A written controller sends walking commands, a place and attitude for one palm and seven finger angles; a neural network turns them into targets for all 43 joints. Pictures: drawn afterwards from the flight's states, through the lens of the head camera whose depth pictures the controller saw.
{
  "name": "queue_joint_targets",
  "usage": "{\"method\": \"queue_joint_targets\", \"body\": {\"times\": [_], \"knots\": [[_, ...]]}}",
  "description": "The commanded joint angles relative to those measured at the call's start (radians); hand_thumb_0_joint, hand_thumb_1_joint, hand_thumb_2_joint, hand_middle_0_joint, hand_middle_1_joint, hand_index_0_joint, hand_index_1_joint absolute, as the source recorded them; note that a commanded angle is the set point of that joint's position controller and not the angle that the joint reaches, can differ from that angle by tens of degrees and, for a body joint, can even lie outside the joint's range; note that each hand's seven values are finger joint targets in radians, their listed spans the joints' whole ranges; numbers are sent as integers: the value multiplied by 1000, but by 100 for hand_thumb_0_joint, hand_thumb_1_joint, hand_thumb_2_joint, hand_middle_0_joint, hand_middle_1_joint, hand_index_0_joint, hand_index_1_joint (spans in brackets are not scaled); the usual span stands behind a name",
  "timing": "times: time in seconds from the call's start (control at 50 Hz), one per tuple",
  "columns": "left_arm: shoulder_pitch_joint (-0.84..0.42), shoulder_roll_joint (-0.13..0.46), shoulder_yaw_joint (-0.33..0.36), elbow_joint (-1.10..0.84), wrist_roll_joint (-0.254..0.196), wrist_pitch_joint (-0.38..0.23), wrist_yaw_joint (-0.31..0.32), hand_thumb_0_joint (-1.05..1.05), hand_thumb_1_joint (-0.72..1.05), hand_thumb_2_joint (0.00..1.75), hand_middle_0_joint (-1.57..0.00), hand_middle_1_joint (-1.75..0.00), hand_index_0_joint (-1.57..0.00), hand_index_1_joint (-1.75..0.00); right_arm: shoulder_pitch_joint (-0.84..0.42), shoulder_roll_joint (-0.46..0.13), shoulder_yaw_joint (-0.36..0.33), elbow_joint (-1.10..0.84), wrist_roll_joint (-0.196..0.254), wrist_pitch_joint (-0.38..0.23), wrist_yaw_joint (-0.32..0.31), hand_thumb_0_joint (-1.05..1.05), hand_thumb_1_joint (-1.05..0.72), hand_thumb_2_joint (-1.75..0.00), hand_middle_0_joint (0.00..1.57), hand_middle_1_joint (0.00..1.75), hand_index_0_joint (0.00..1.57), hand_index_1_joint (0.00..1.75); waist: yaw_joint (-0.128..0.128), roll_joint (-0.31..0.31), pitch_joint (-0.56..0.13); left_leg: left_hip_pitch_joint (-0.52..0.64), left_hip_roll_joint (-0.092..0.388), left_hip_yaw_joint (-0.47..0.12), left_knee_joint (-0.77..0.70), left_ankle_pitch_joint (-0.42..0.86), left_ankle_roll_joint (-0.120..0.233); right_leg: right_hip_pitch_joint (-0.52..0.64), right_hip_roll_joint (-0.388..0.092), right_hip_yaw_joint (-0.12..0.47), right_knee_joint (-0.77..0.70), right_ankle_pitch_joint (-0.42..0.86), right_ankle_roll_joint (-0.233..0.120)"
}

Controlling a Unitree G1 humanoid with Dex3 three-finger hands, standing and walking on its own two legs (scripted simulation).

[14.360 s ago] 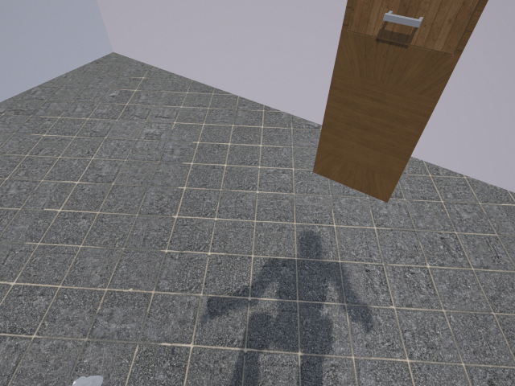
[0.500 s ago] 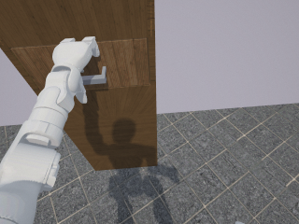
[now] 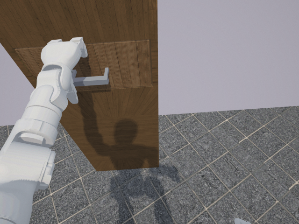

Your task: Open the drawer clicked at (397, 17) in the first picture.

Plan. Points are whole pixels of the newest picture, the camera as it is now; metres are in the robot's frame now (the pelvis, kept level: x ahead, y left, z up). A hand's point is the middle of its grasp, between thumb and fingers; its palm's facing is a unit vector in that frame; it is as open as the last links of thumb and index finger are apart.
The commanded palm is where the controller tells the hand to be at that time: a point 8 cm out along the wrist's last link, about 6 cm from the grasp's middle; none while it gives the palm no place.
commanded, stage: lower the fingers behind the handle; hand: left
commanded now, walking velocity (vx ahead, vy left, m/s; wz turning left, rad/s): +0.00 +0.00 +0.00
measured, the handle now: (89, 76) +0.53 +0.20 +0.11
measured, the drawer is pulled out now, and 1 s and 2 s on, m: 0.00 0.00 0.00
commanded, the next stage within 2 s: close the thumb around the handle in 1.70 s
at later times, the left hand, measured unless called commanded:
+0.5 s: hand (82, 81) +0.47 +0.20 +0.13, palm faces +0.00 -0.01 -1.00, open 13.8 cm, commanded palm +0.45 +0.20 +0.19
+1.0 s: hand (87, 91) +0.46 +0.19 +0.10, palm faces -0.03 -0.01 -1.00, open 13.9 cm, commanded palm +0.45 +0.20 +0.16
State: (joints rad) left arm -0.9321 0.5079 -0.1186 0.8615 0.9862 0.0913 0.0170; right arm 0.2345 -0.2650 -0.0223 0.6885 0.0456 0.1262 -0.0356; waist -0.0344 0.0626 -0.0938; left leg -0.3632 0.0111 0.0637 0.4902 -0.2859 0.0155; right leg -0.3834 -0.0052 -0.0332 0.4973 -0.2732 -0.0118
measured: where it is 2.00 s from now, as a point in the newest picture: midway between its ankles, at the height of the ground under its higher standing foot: outside the picture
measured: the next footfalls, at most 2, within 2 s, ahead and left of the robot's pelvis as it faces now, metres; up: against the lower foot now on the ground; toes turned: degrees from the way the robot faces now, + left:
none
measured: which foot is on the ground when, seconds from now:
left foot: down 0.00-1.00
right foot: down 0.00-1.00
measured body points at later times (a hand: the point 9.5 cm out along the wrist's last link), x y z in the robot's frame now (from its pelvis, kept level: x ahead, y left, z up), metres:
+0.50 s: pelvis +0.00 +0.00 +0.00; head +0.04 -0.03 +0.45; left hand +0.46 +0.19 +0.19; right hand +0.09 -0.25 -0.14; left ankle -0.03 +0.11 -0.74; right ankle -0.02 -0.11 -0.74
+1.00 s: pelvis -0.01 -0.01 +0.00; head +0.04 -0.03 +0.44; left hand +0.46 +0.19 +0.16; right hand +0.07 -0.27 -0.14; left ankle -0.03 +0.11 -0.74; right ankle -0.02 -0.11 -0.74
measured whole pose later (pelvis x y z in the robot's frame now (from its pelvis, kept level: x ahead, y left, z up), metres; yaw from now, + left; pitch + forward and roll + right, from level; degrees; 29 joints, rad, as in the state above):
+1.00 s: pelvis -0.01 -0.01 +0.00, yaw +0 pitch +10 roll +0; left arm -0.87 0.45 -0.14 0.93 1.01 0.04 0.10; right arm 0.27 -0.26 -0.04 0.69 0.03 0.11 -0.04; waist -0.06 0.05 -0.09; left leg -0.43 0.02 0.05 0.54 -0.30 0.01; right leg -0.44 0.00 -0.04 0.55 -0.29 -0.02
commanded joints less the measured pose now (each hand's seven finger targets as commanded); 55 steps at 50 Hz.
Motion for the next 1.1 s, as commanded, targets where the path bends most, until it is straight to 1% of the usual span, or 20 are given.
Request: {"method": "queue_joint_targets", "body": {"times": [0.0, 0.02, 0.08, 0.14, 0.18, 0.22, 0.3, 0.34, 0.4, 0.44, 0.52, 0.62, 0.68, 0.74, 0.78, 0.82, 0.86, 0.96, 1.02, 1.08], "knots": [[-442, 132, -17, -242, -14, 29, -47, 0, -50, 30, -30, -120, -30, -120, 8, -142, -48, -122, 10, -19, -7, 0, -90, -90, 20, 30, 20, 30, -27, -84, -360, 198, -23, -25, 3, 470, 34, 179, 18, 17, -20, 435, -11], [-428, 88, -53, -259, -31, 18, -76, 0, -50, 30, -30, -120, -30, -120, 0, -141, -46, -134, 13, -18, -11, 0, -90, -90, 20, 30, 20, 30, -39, -103, -342, 204, -26, -27, 2, 465, 38, 172, 19, 17, -30, 426, -12], [-481, 75, -69, -320, -48, -36, -105, 0, -50, 30, -30, -120, -30, -120, 5, -132, -41, -129, 13, -21, -18, 0, -90, -90, 20, 30, 20, 30, -42, -67, -305, 221, -30, -43, 1, 423, 35, 111, 21, 16, -31, 365, -15], [-481, 197, 55, -349, -42, -96, -62, 0, -50, 30, -30, -120, -30, -120, 25, -127, -44, -124, 0, -23, -17, 0, -90, -90, 20, 30, 20, 30, -1, -42, -366, 214, -31, -45, 13, 458, 28, 147, 23, 18, -10, 379, -23], [-466, 204, 86, -306, -30, -106, -12, 0, -50, 30, -30, -120, -30, -120, 28, -121, -39, -111, -3, -22, -11, 0, -90, -90, 20, 30, 20, 30, 9, -61, -341, 177, -24, -43, 12, 480, 20, 141, 25, 6, 6, 385, -24], [-445, 236, 130, -284, -18, -92, 45, 0, -50, 30, -30, -120, -30, -120, 25, -122, -42, -108, -10, -25, -1, 0, -90, -90, 20, 30, 20, 30, 31, -53, -377, 159, -24, -36, 15, 508, 14, 172, 26, 8, 16, 399, -28], [-470, 174, 82, -248, 23, -13, 123, 0, -50, 30, -30, -120, -30, -120, 15, -119, -46, -94, -13, -27, 15, 0, -90, -90, 20, 30, 20, 30, 14, -25, -402, 169, -16, -27, 17, 503, 12, 147, 30, 5, 26, 391, -26], [-464, 193, 90, -218, 26, 24, 124, 0, -50, 30, -30, -120, -30, -120, 11, -127, -47, -95, -11, -25, 12, 0, -90, -90, 20, 30, 20, 30, 7, -68, -420, 150, -18, -20, 16, 479, 19, 186, 25, 13, 20, 414, -20], [-449, 150, 41, -209, 23, 50, 87, 0, -50, 30, -30, -120, -30, -120, 11, -130, -47, -101, -3, -21, 3, 0, -90, -90, 20, 30, 20, 30, -15, -86, -390, 154, -20, -20, 11, 456, 26, 176, 25, 10, 11, 416, -16], [-451, 114, 7, -221, 11, 40, 54, 0, -50, 30, -30, -120, -30, -120, 15, -130, -50, -106, 1, -20, -3, 0, -90, -90, 20, 30, 20, 30, -29, -94, -365, 161, -23, -20, 11, 427, 31, 157, 24, 13, -2, 396, -13], [-424, 164, 45, -249, 2, -29, 21, 0, -50, 30, -30, -120, -30, -120, 36, -132, -50, -113, -5, -24, -19, 0, -90, -90, 20, 30, 20, 30, -20, -103, -372, 150, -29, -24, 12, 411, 35, 185, 20, 22, -5, 402, -15], [-358, 184, 88, -278, 4, -90, 65, 0, -50, 30, -30, -120, -30, -120, 41, -124, -54, -112, -11, -30, -8, 0, -90, -90, 20, 30, 20, 30, 7, -66, -374, 132, -29, -19, 25, 448, 28, 187, 22, 23, 14, 424, -20], [-354, 210, 114, -217, 16, -73, 110, 0, -50, 30, -30, -120, -30, -120, 42, -128, -52, -97, -9, -32, -5, 0, -90, -90, 20, 30, 20, 30, 2, -94, -324, 81, -29, -12, 17, 384, 26, 167, 22, 22, 13, 392, -15], [-399, 180, 81, -259, 33, -65, 139, 0, -50, 30, -30, -120, -30, -120, 45, -124, -62, -95, -10, -39, 2, 0, -90, -90, 20, 30, 20, 30, -9, -26, -383, 121, -29, -13, 30, 417, 26, 157, 25, 26, 22, 400, -20], [-399, 130, 43, -241, 28, -50, 141, 0, -50, 30, -30, -120, -30, -120, 47, -124, -66, -92, -9, -41, 3, 0, -90, -90, 20, 30, 20, 30, -27, -28, -365, 132, -29, -12, 34, 392, 27, 128, 28, 22, 16, 377, -17], [-407, 145, 51, -191, 25, -42, 139, 0, -50, 30, -30, -120, -30, -120, 56, -131, -66, -82, -8, -40, -3, 0, -90, -90, 20, 30, 20, 30, -43, -84, -343, 113, -31, -15, 31, 350, 31, 126, 27, 24, 2, 347, -13], [-428, 156, 49, -146, 31, -34, 137, 0, -50, 30, -30, -120, -30, -120, 62, -133, -60, -74, -7, -43, -10, 0, -90, -90, 20, 30, 20, 30, -49, -77, -319, 88, -33, -13, 28, 310, 32, 110, 23, 28, 1, 328, -11], [-414, 171, 63, -119, 35, -65, 126, 0, -50, 30, -30, -120, -30, -120, 80, -131, -57, -85, -14, -44, -17, 0, -90, -90, 20, 30, 20, 30, -43, -79, -353, 66, -36, -12, 40, 331, 32, 135, 20, 33, 20, 370, -10], [-369, 238, 126, -103, 40, -95, 136, 0, -50, 30, -30, -120, -30, -120, 93, -139, -59, -89, -20, -46, -20, 0, -90, -90, 20, 30, 20, 30, -28, -107, -374, 35, -35, -11, 47, 336, 33, 166, 18, 40, 27, 387, -9], [-358, 220, 112, -97, 50, -105, 158, 0, -50, 30, -30, -120, -30, -120, 99, -135, -60, -89, -18, -50, -17, 0, -90, -90, 20, 30, 20, 30, -32, -82, -347, 19, -31, -6, 52, 327, 30, 126, 21, 35, 35, 375, -8]]}}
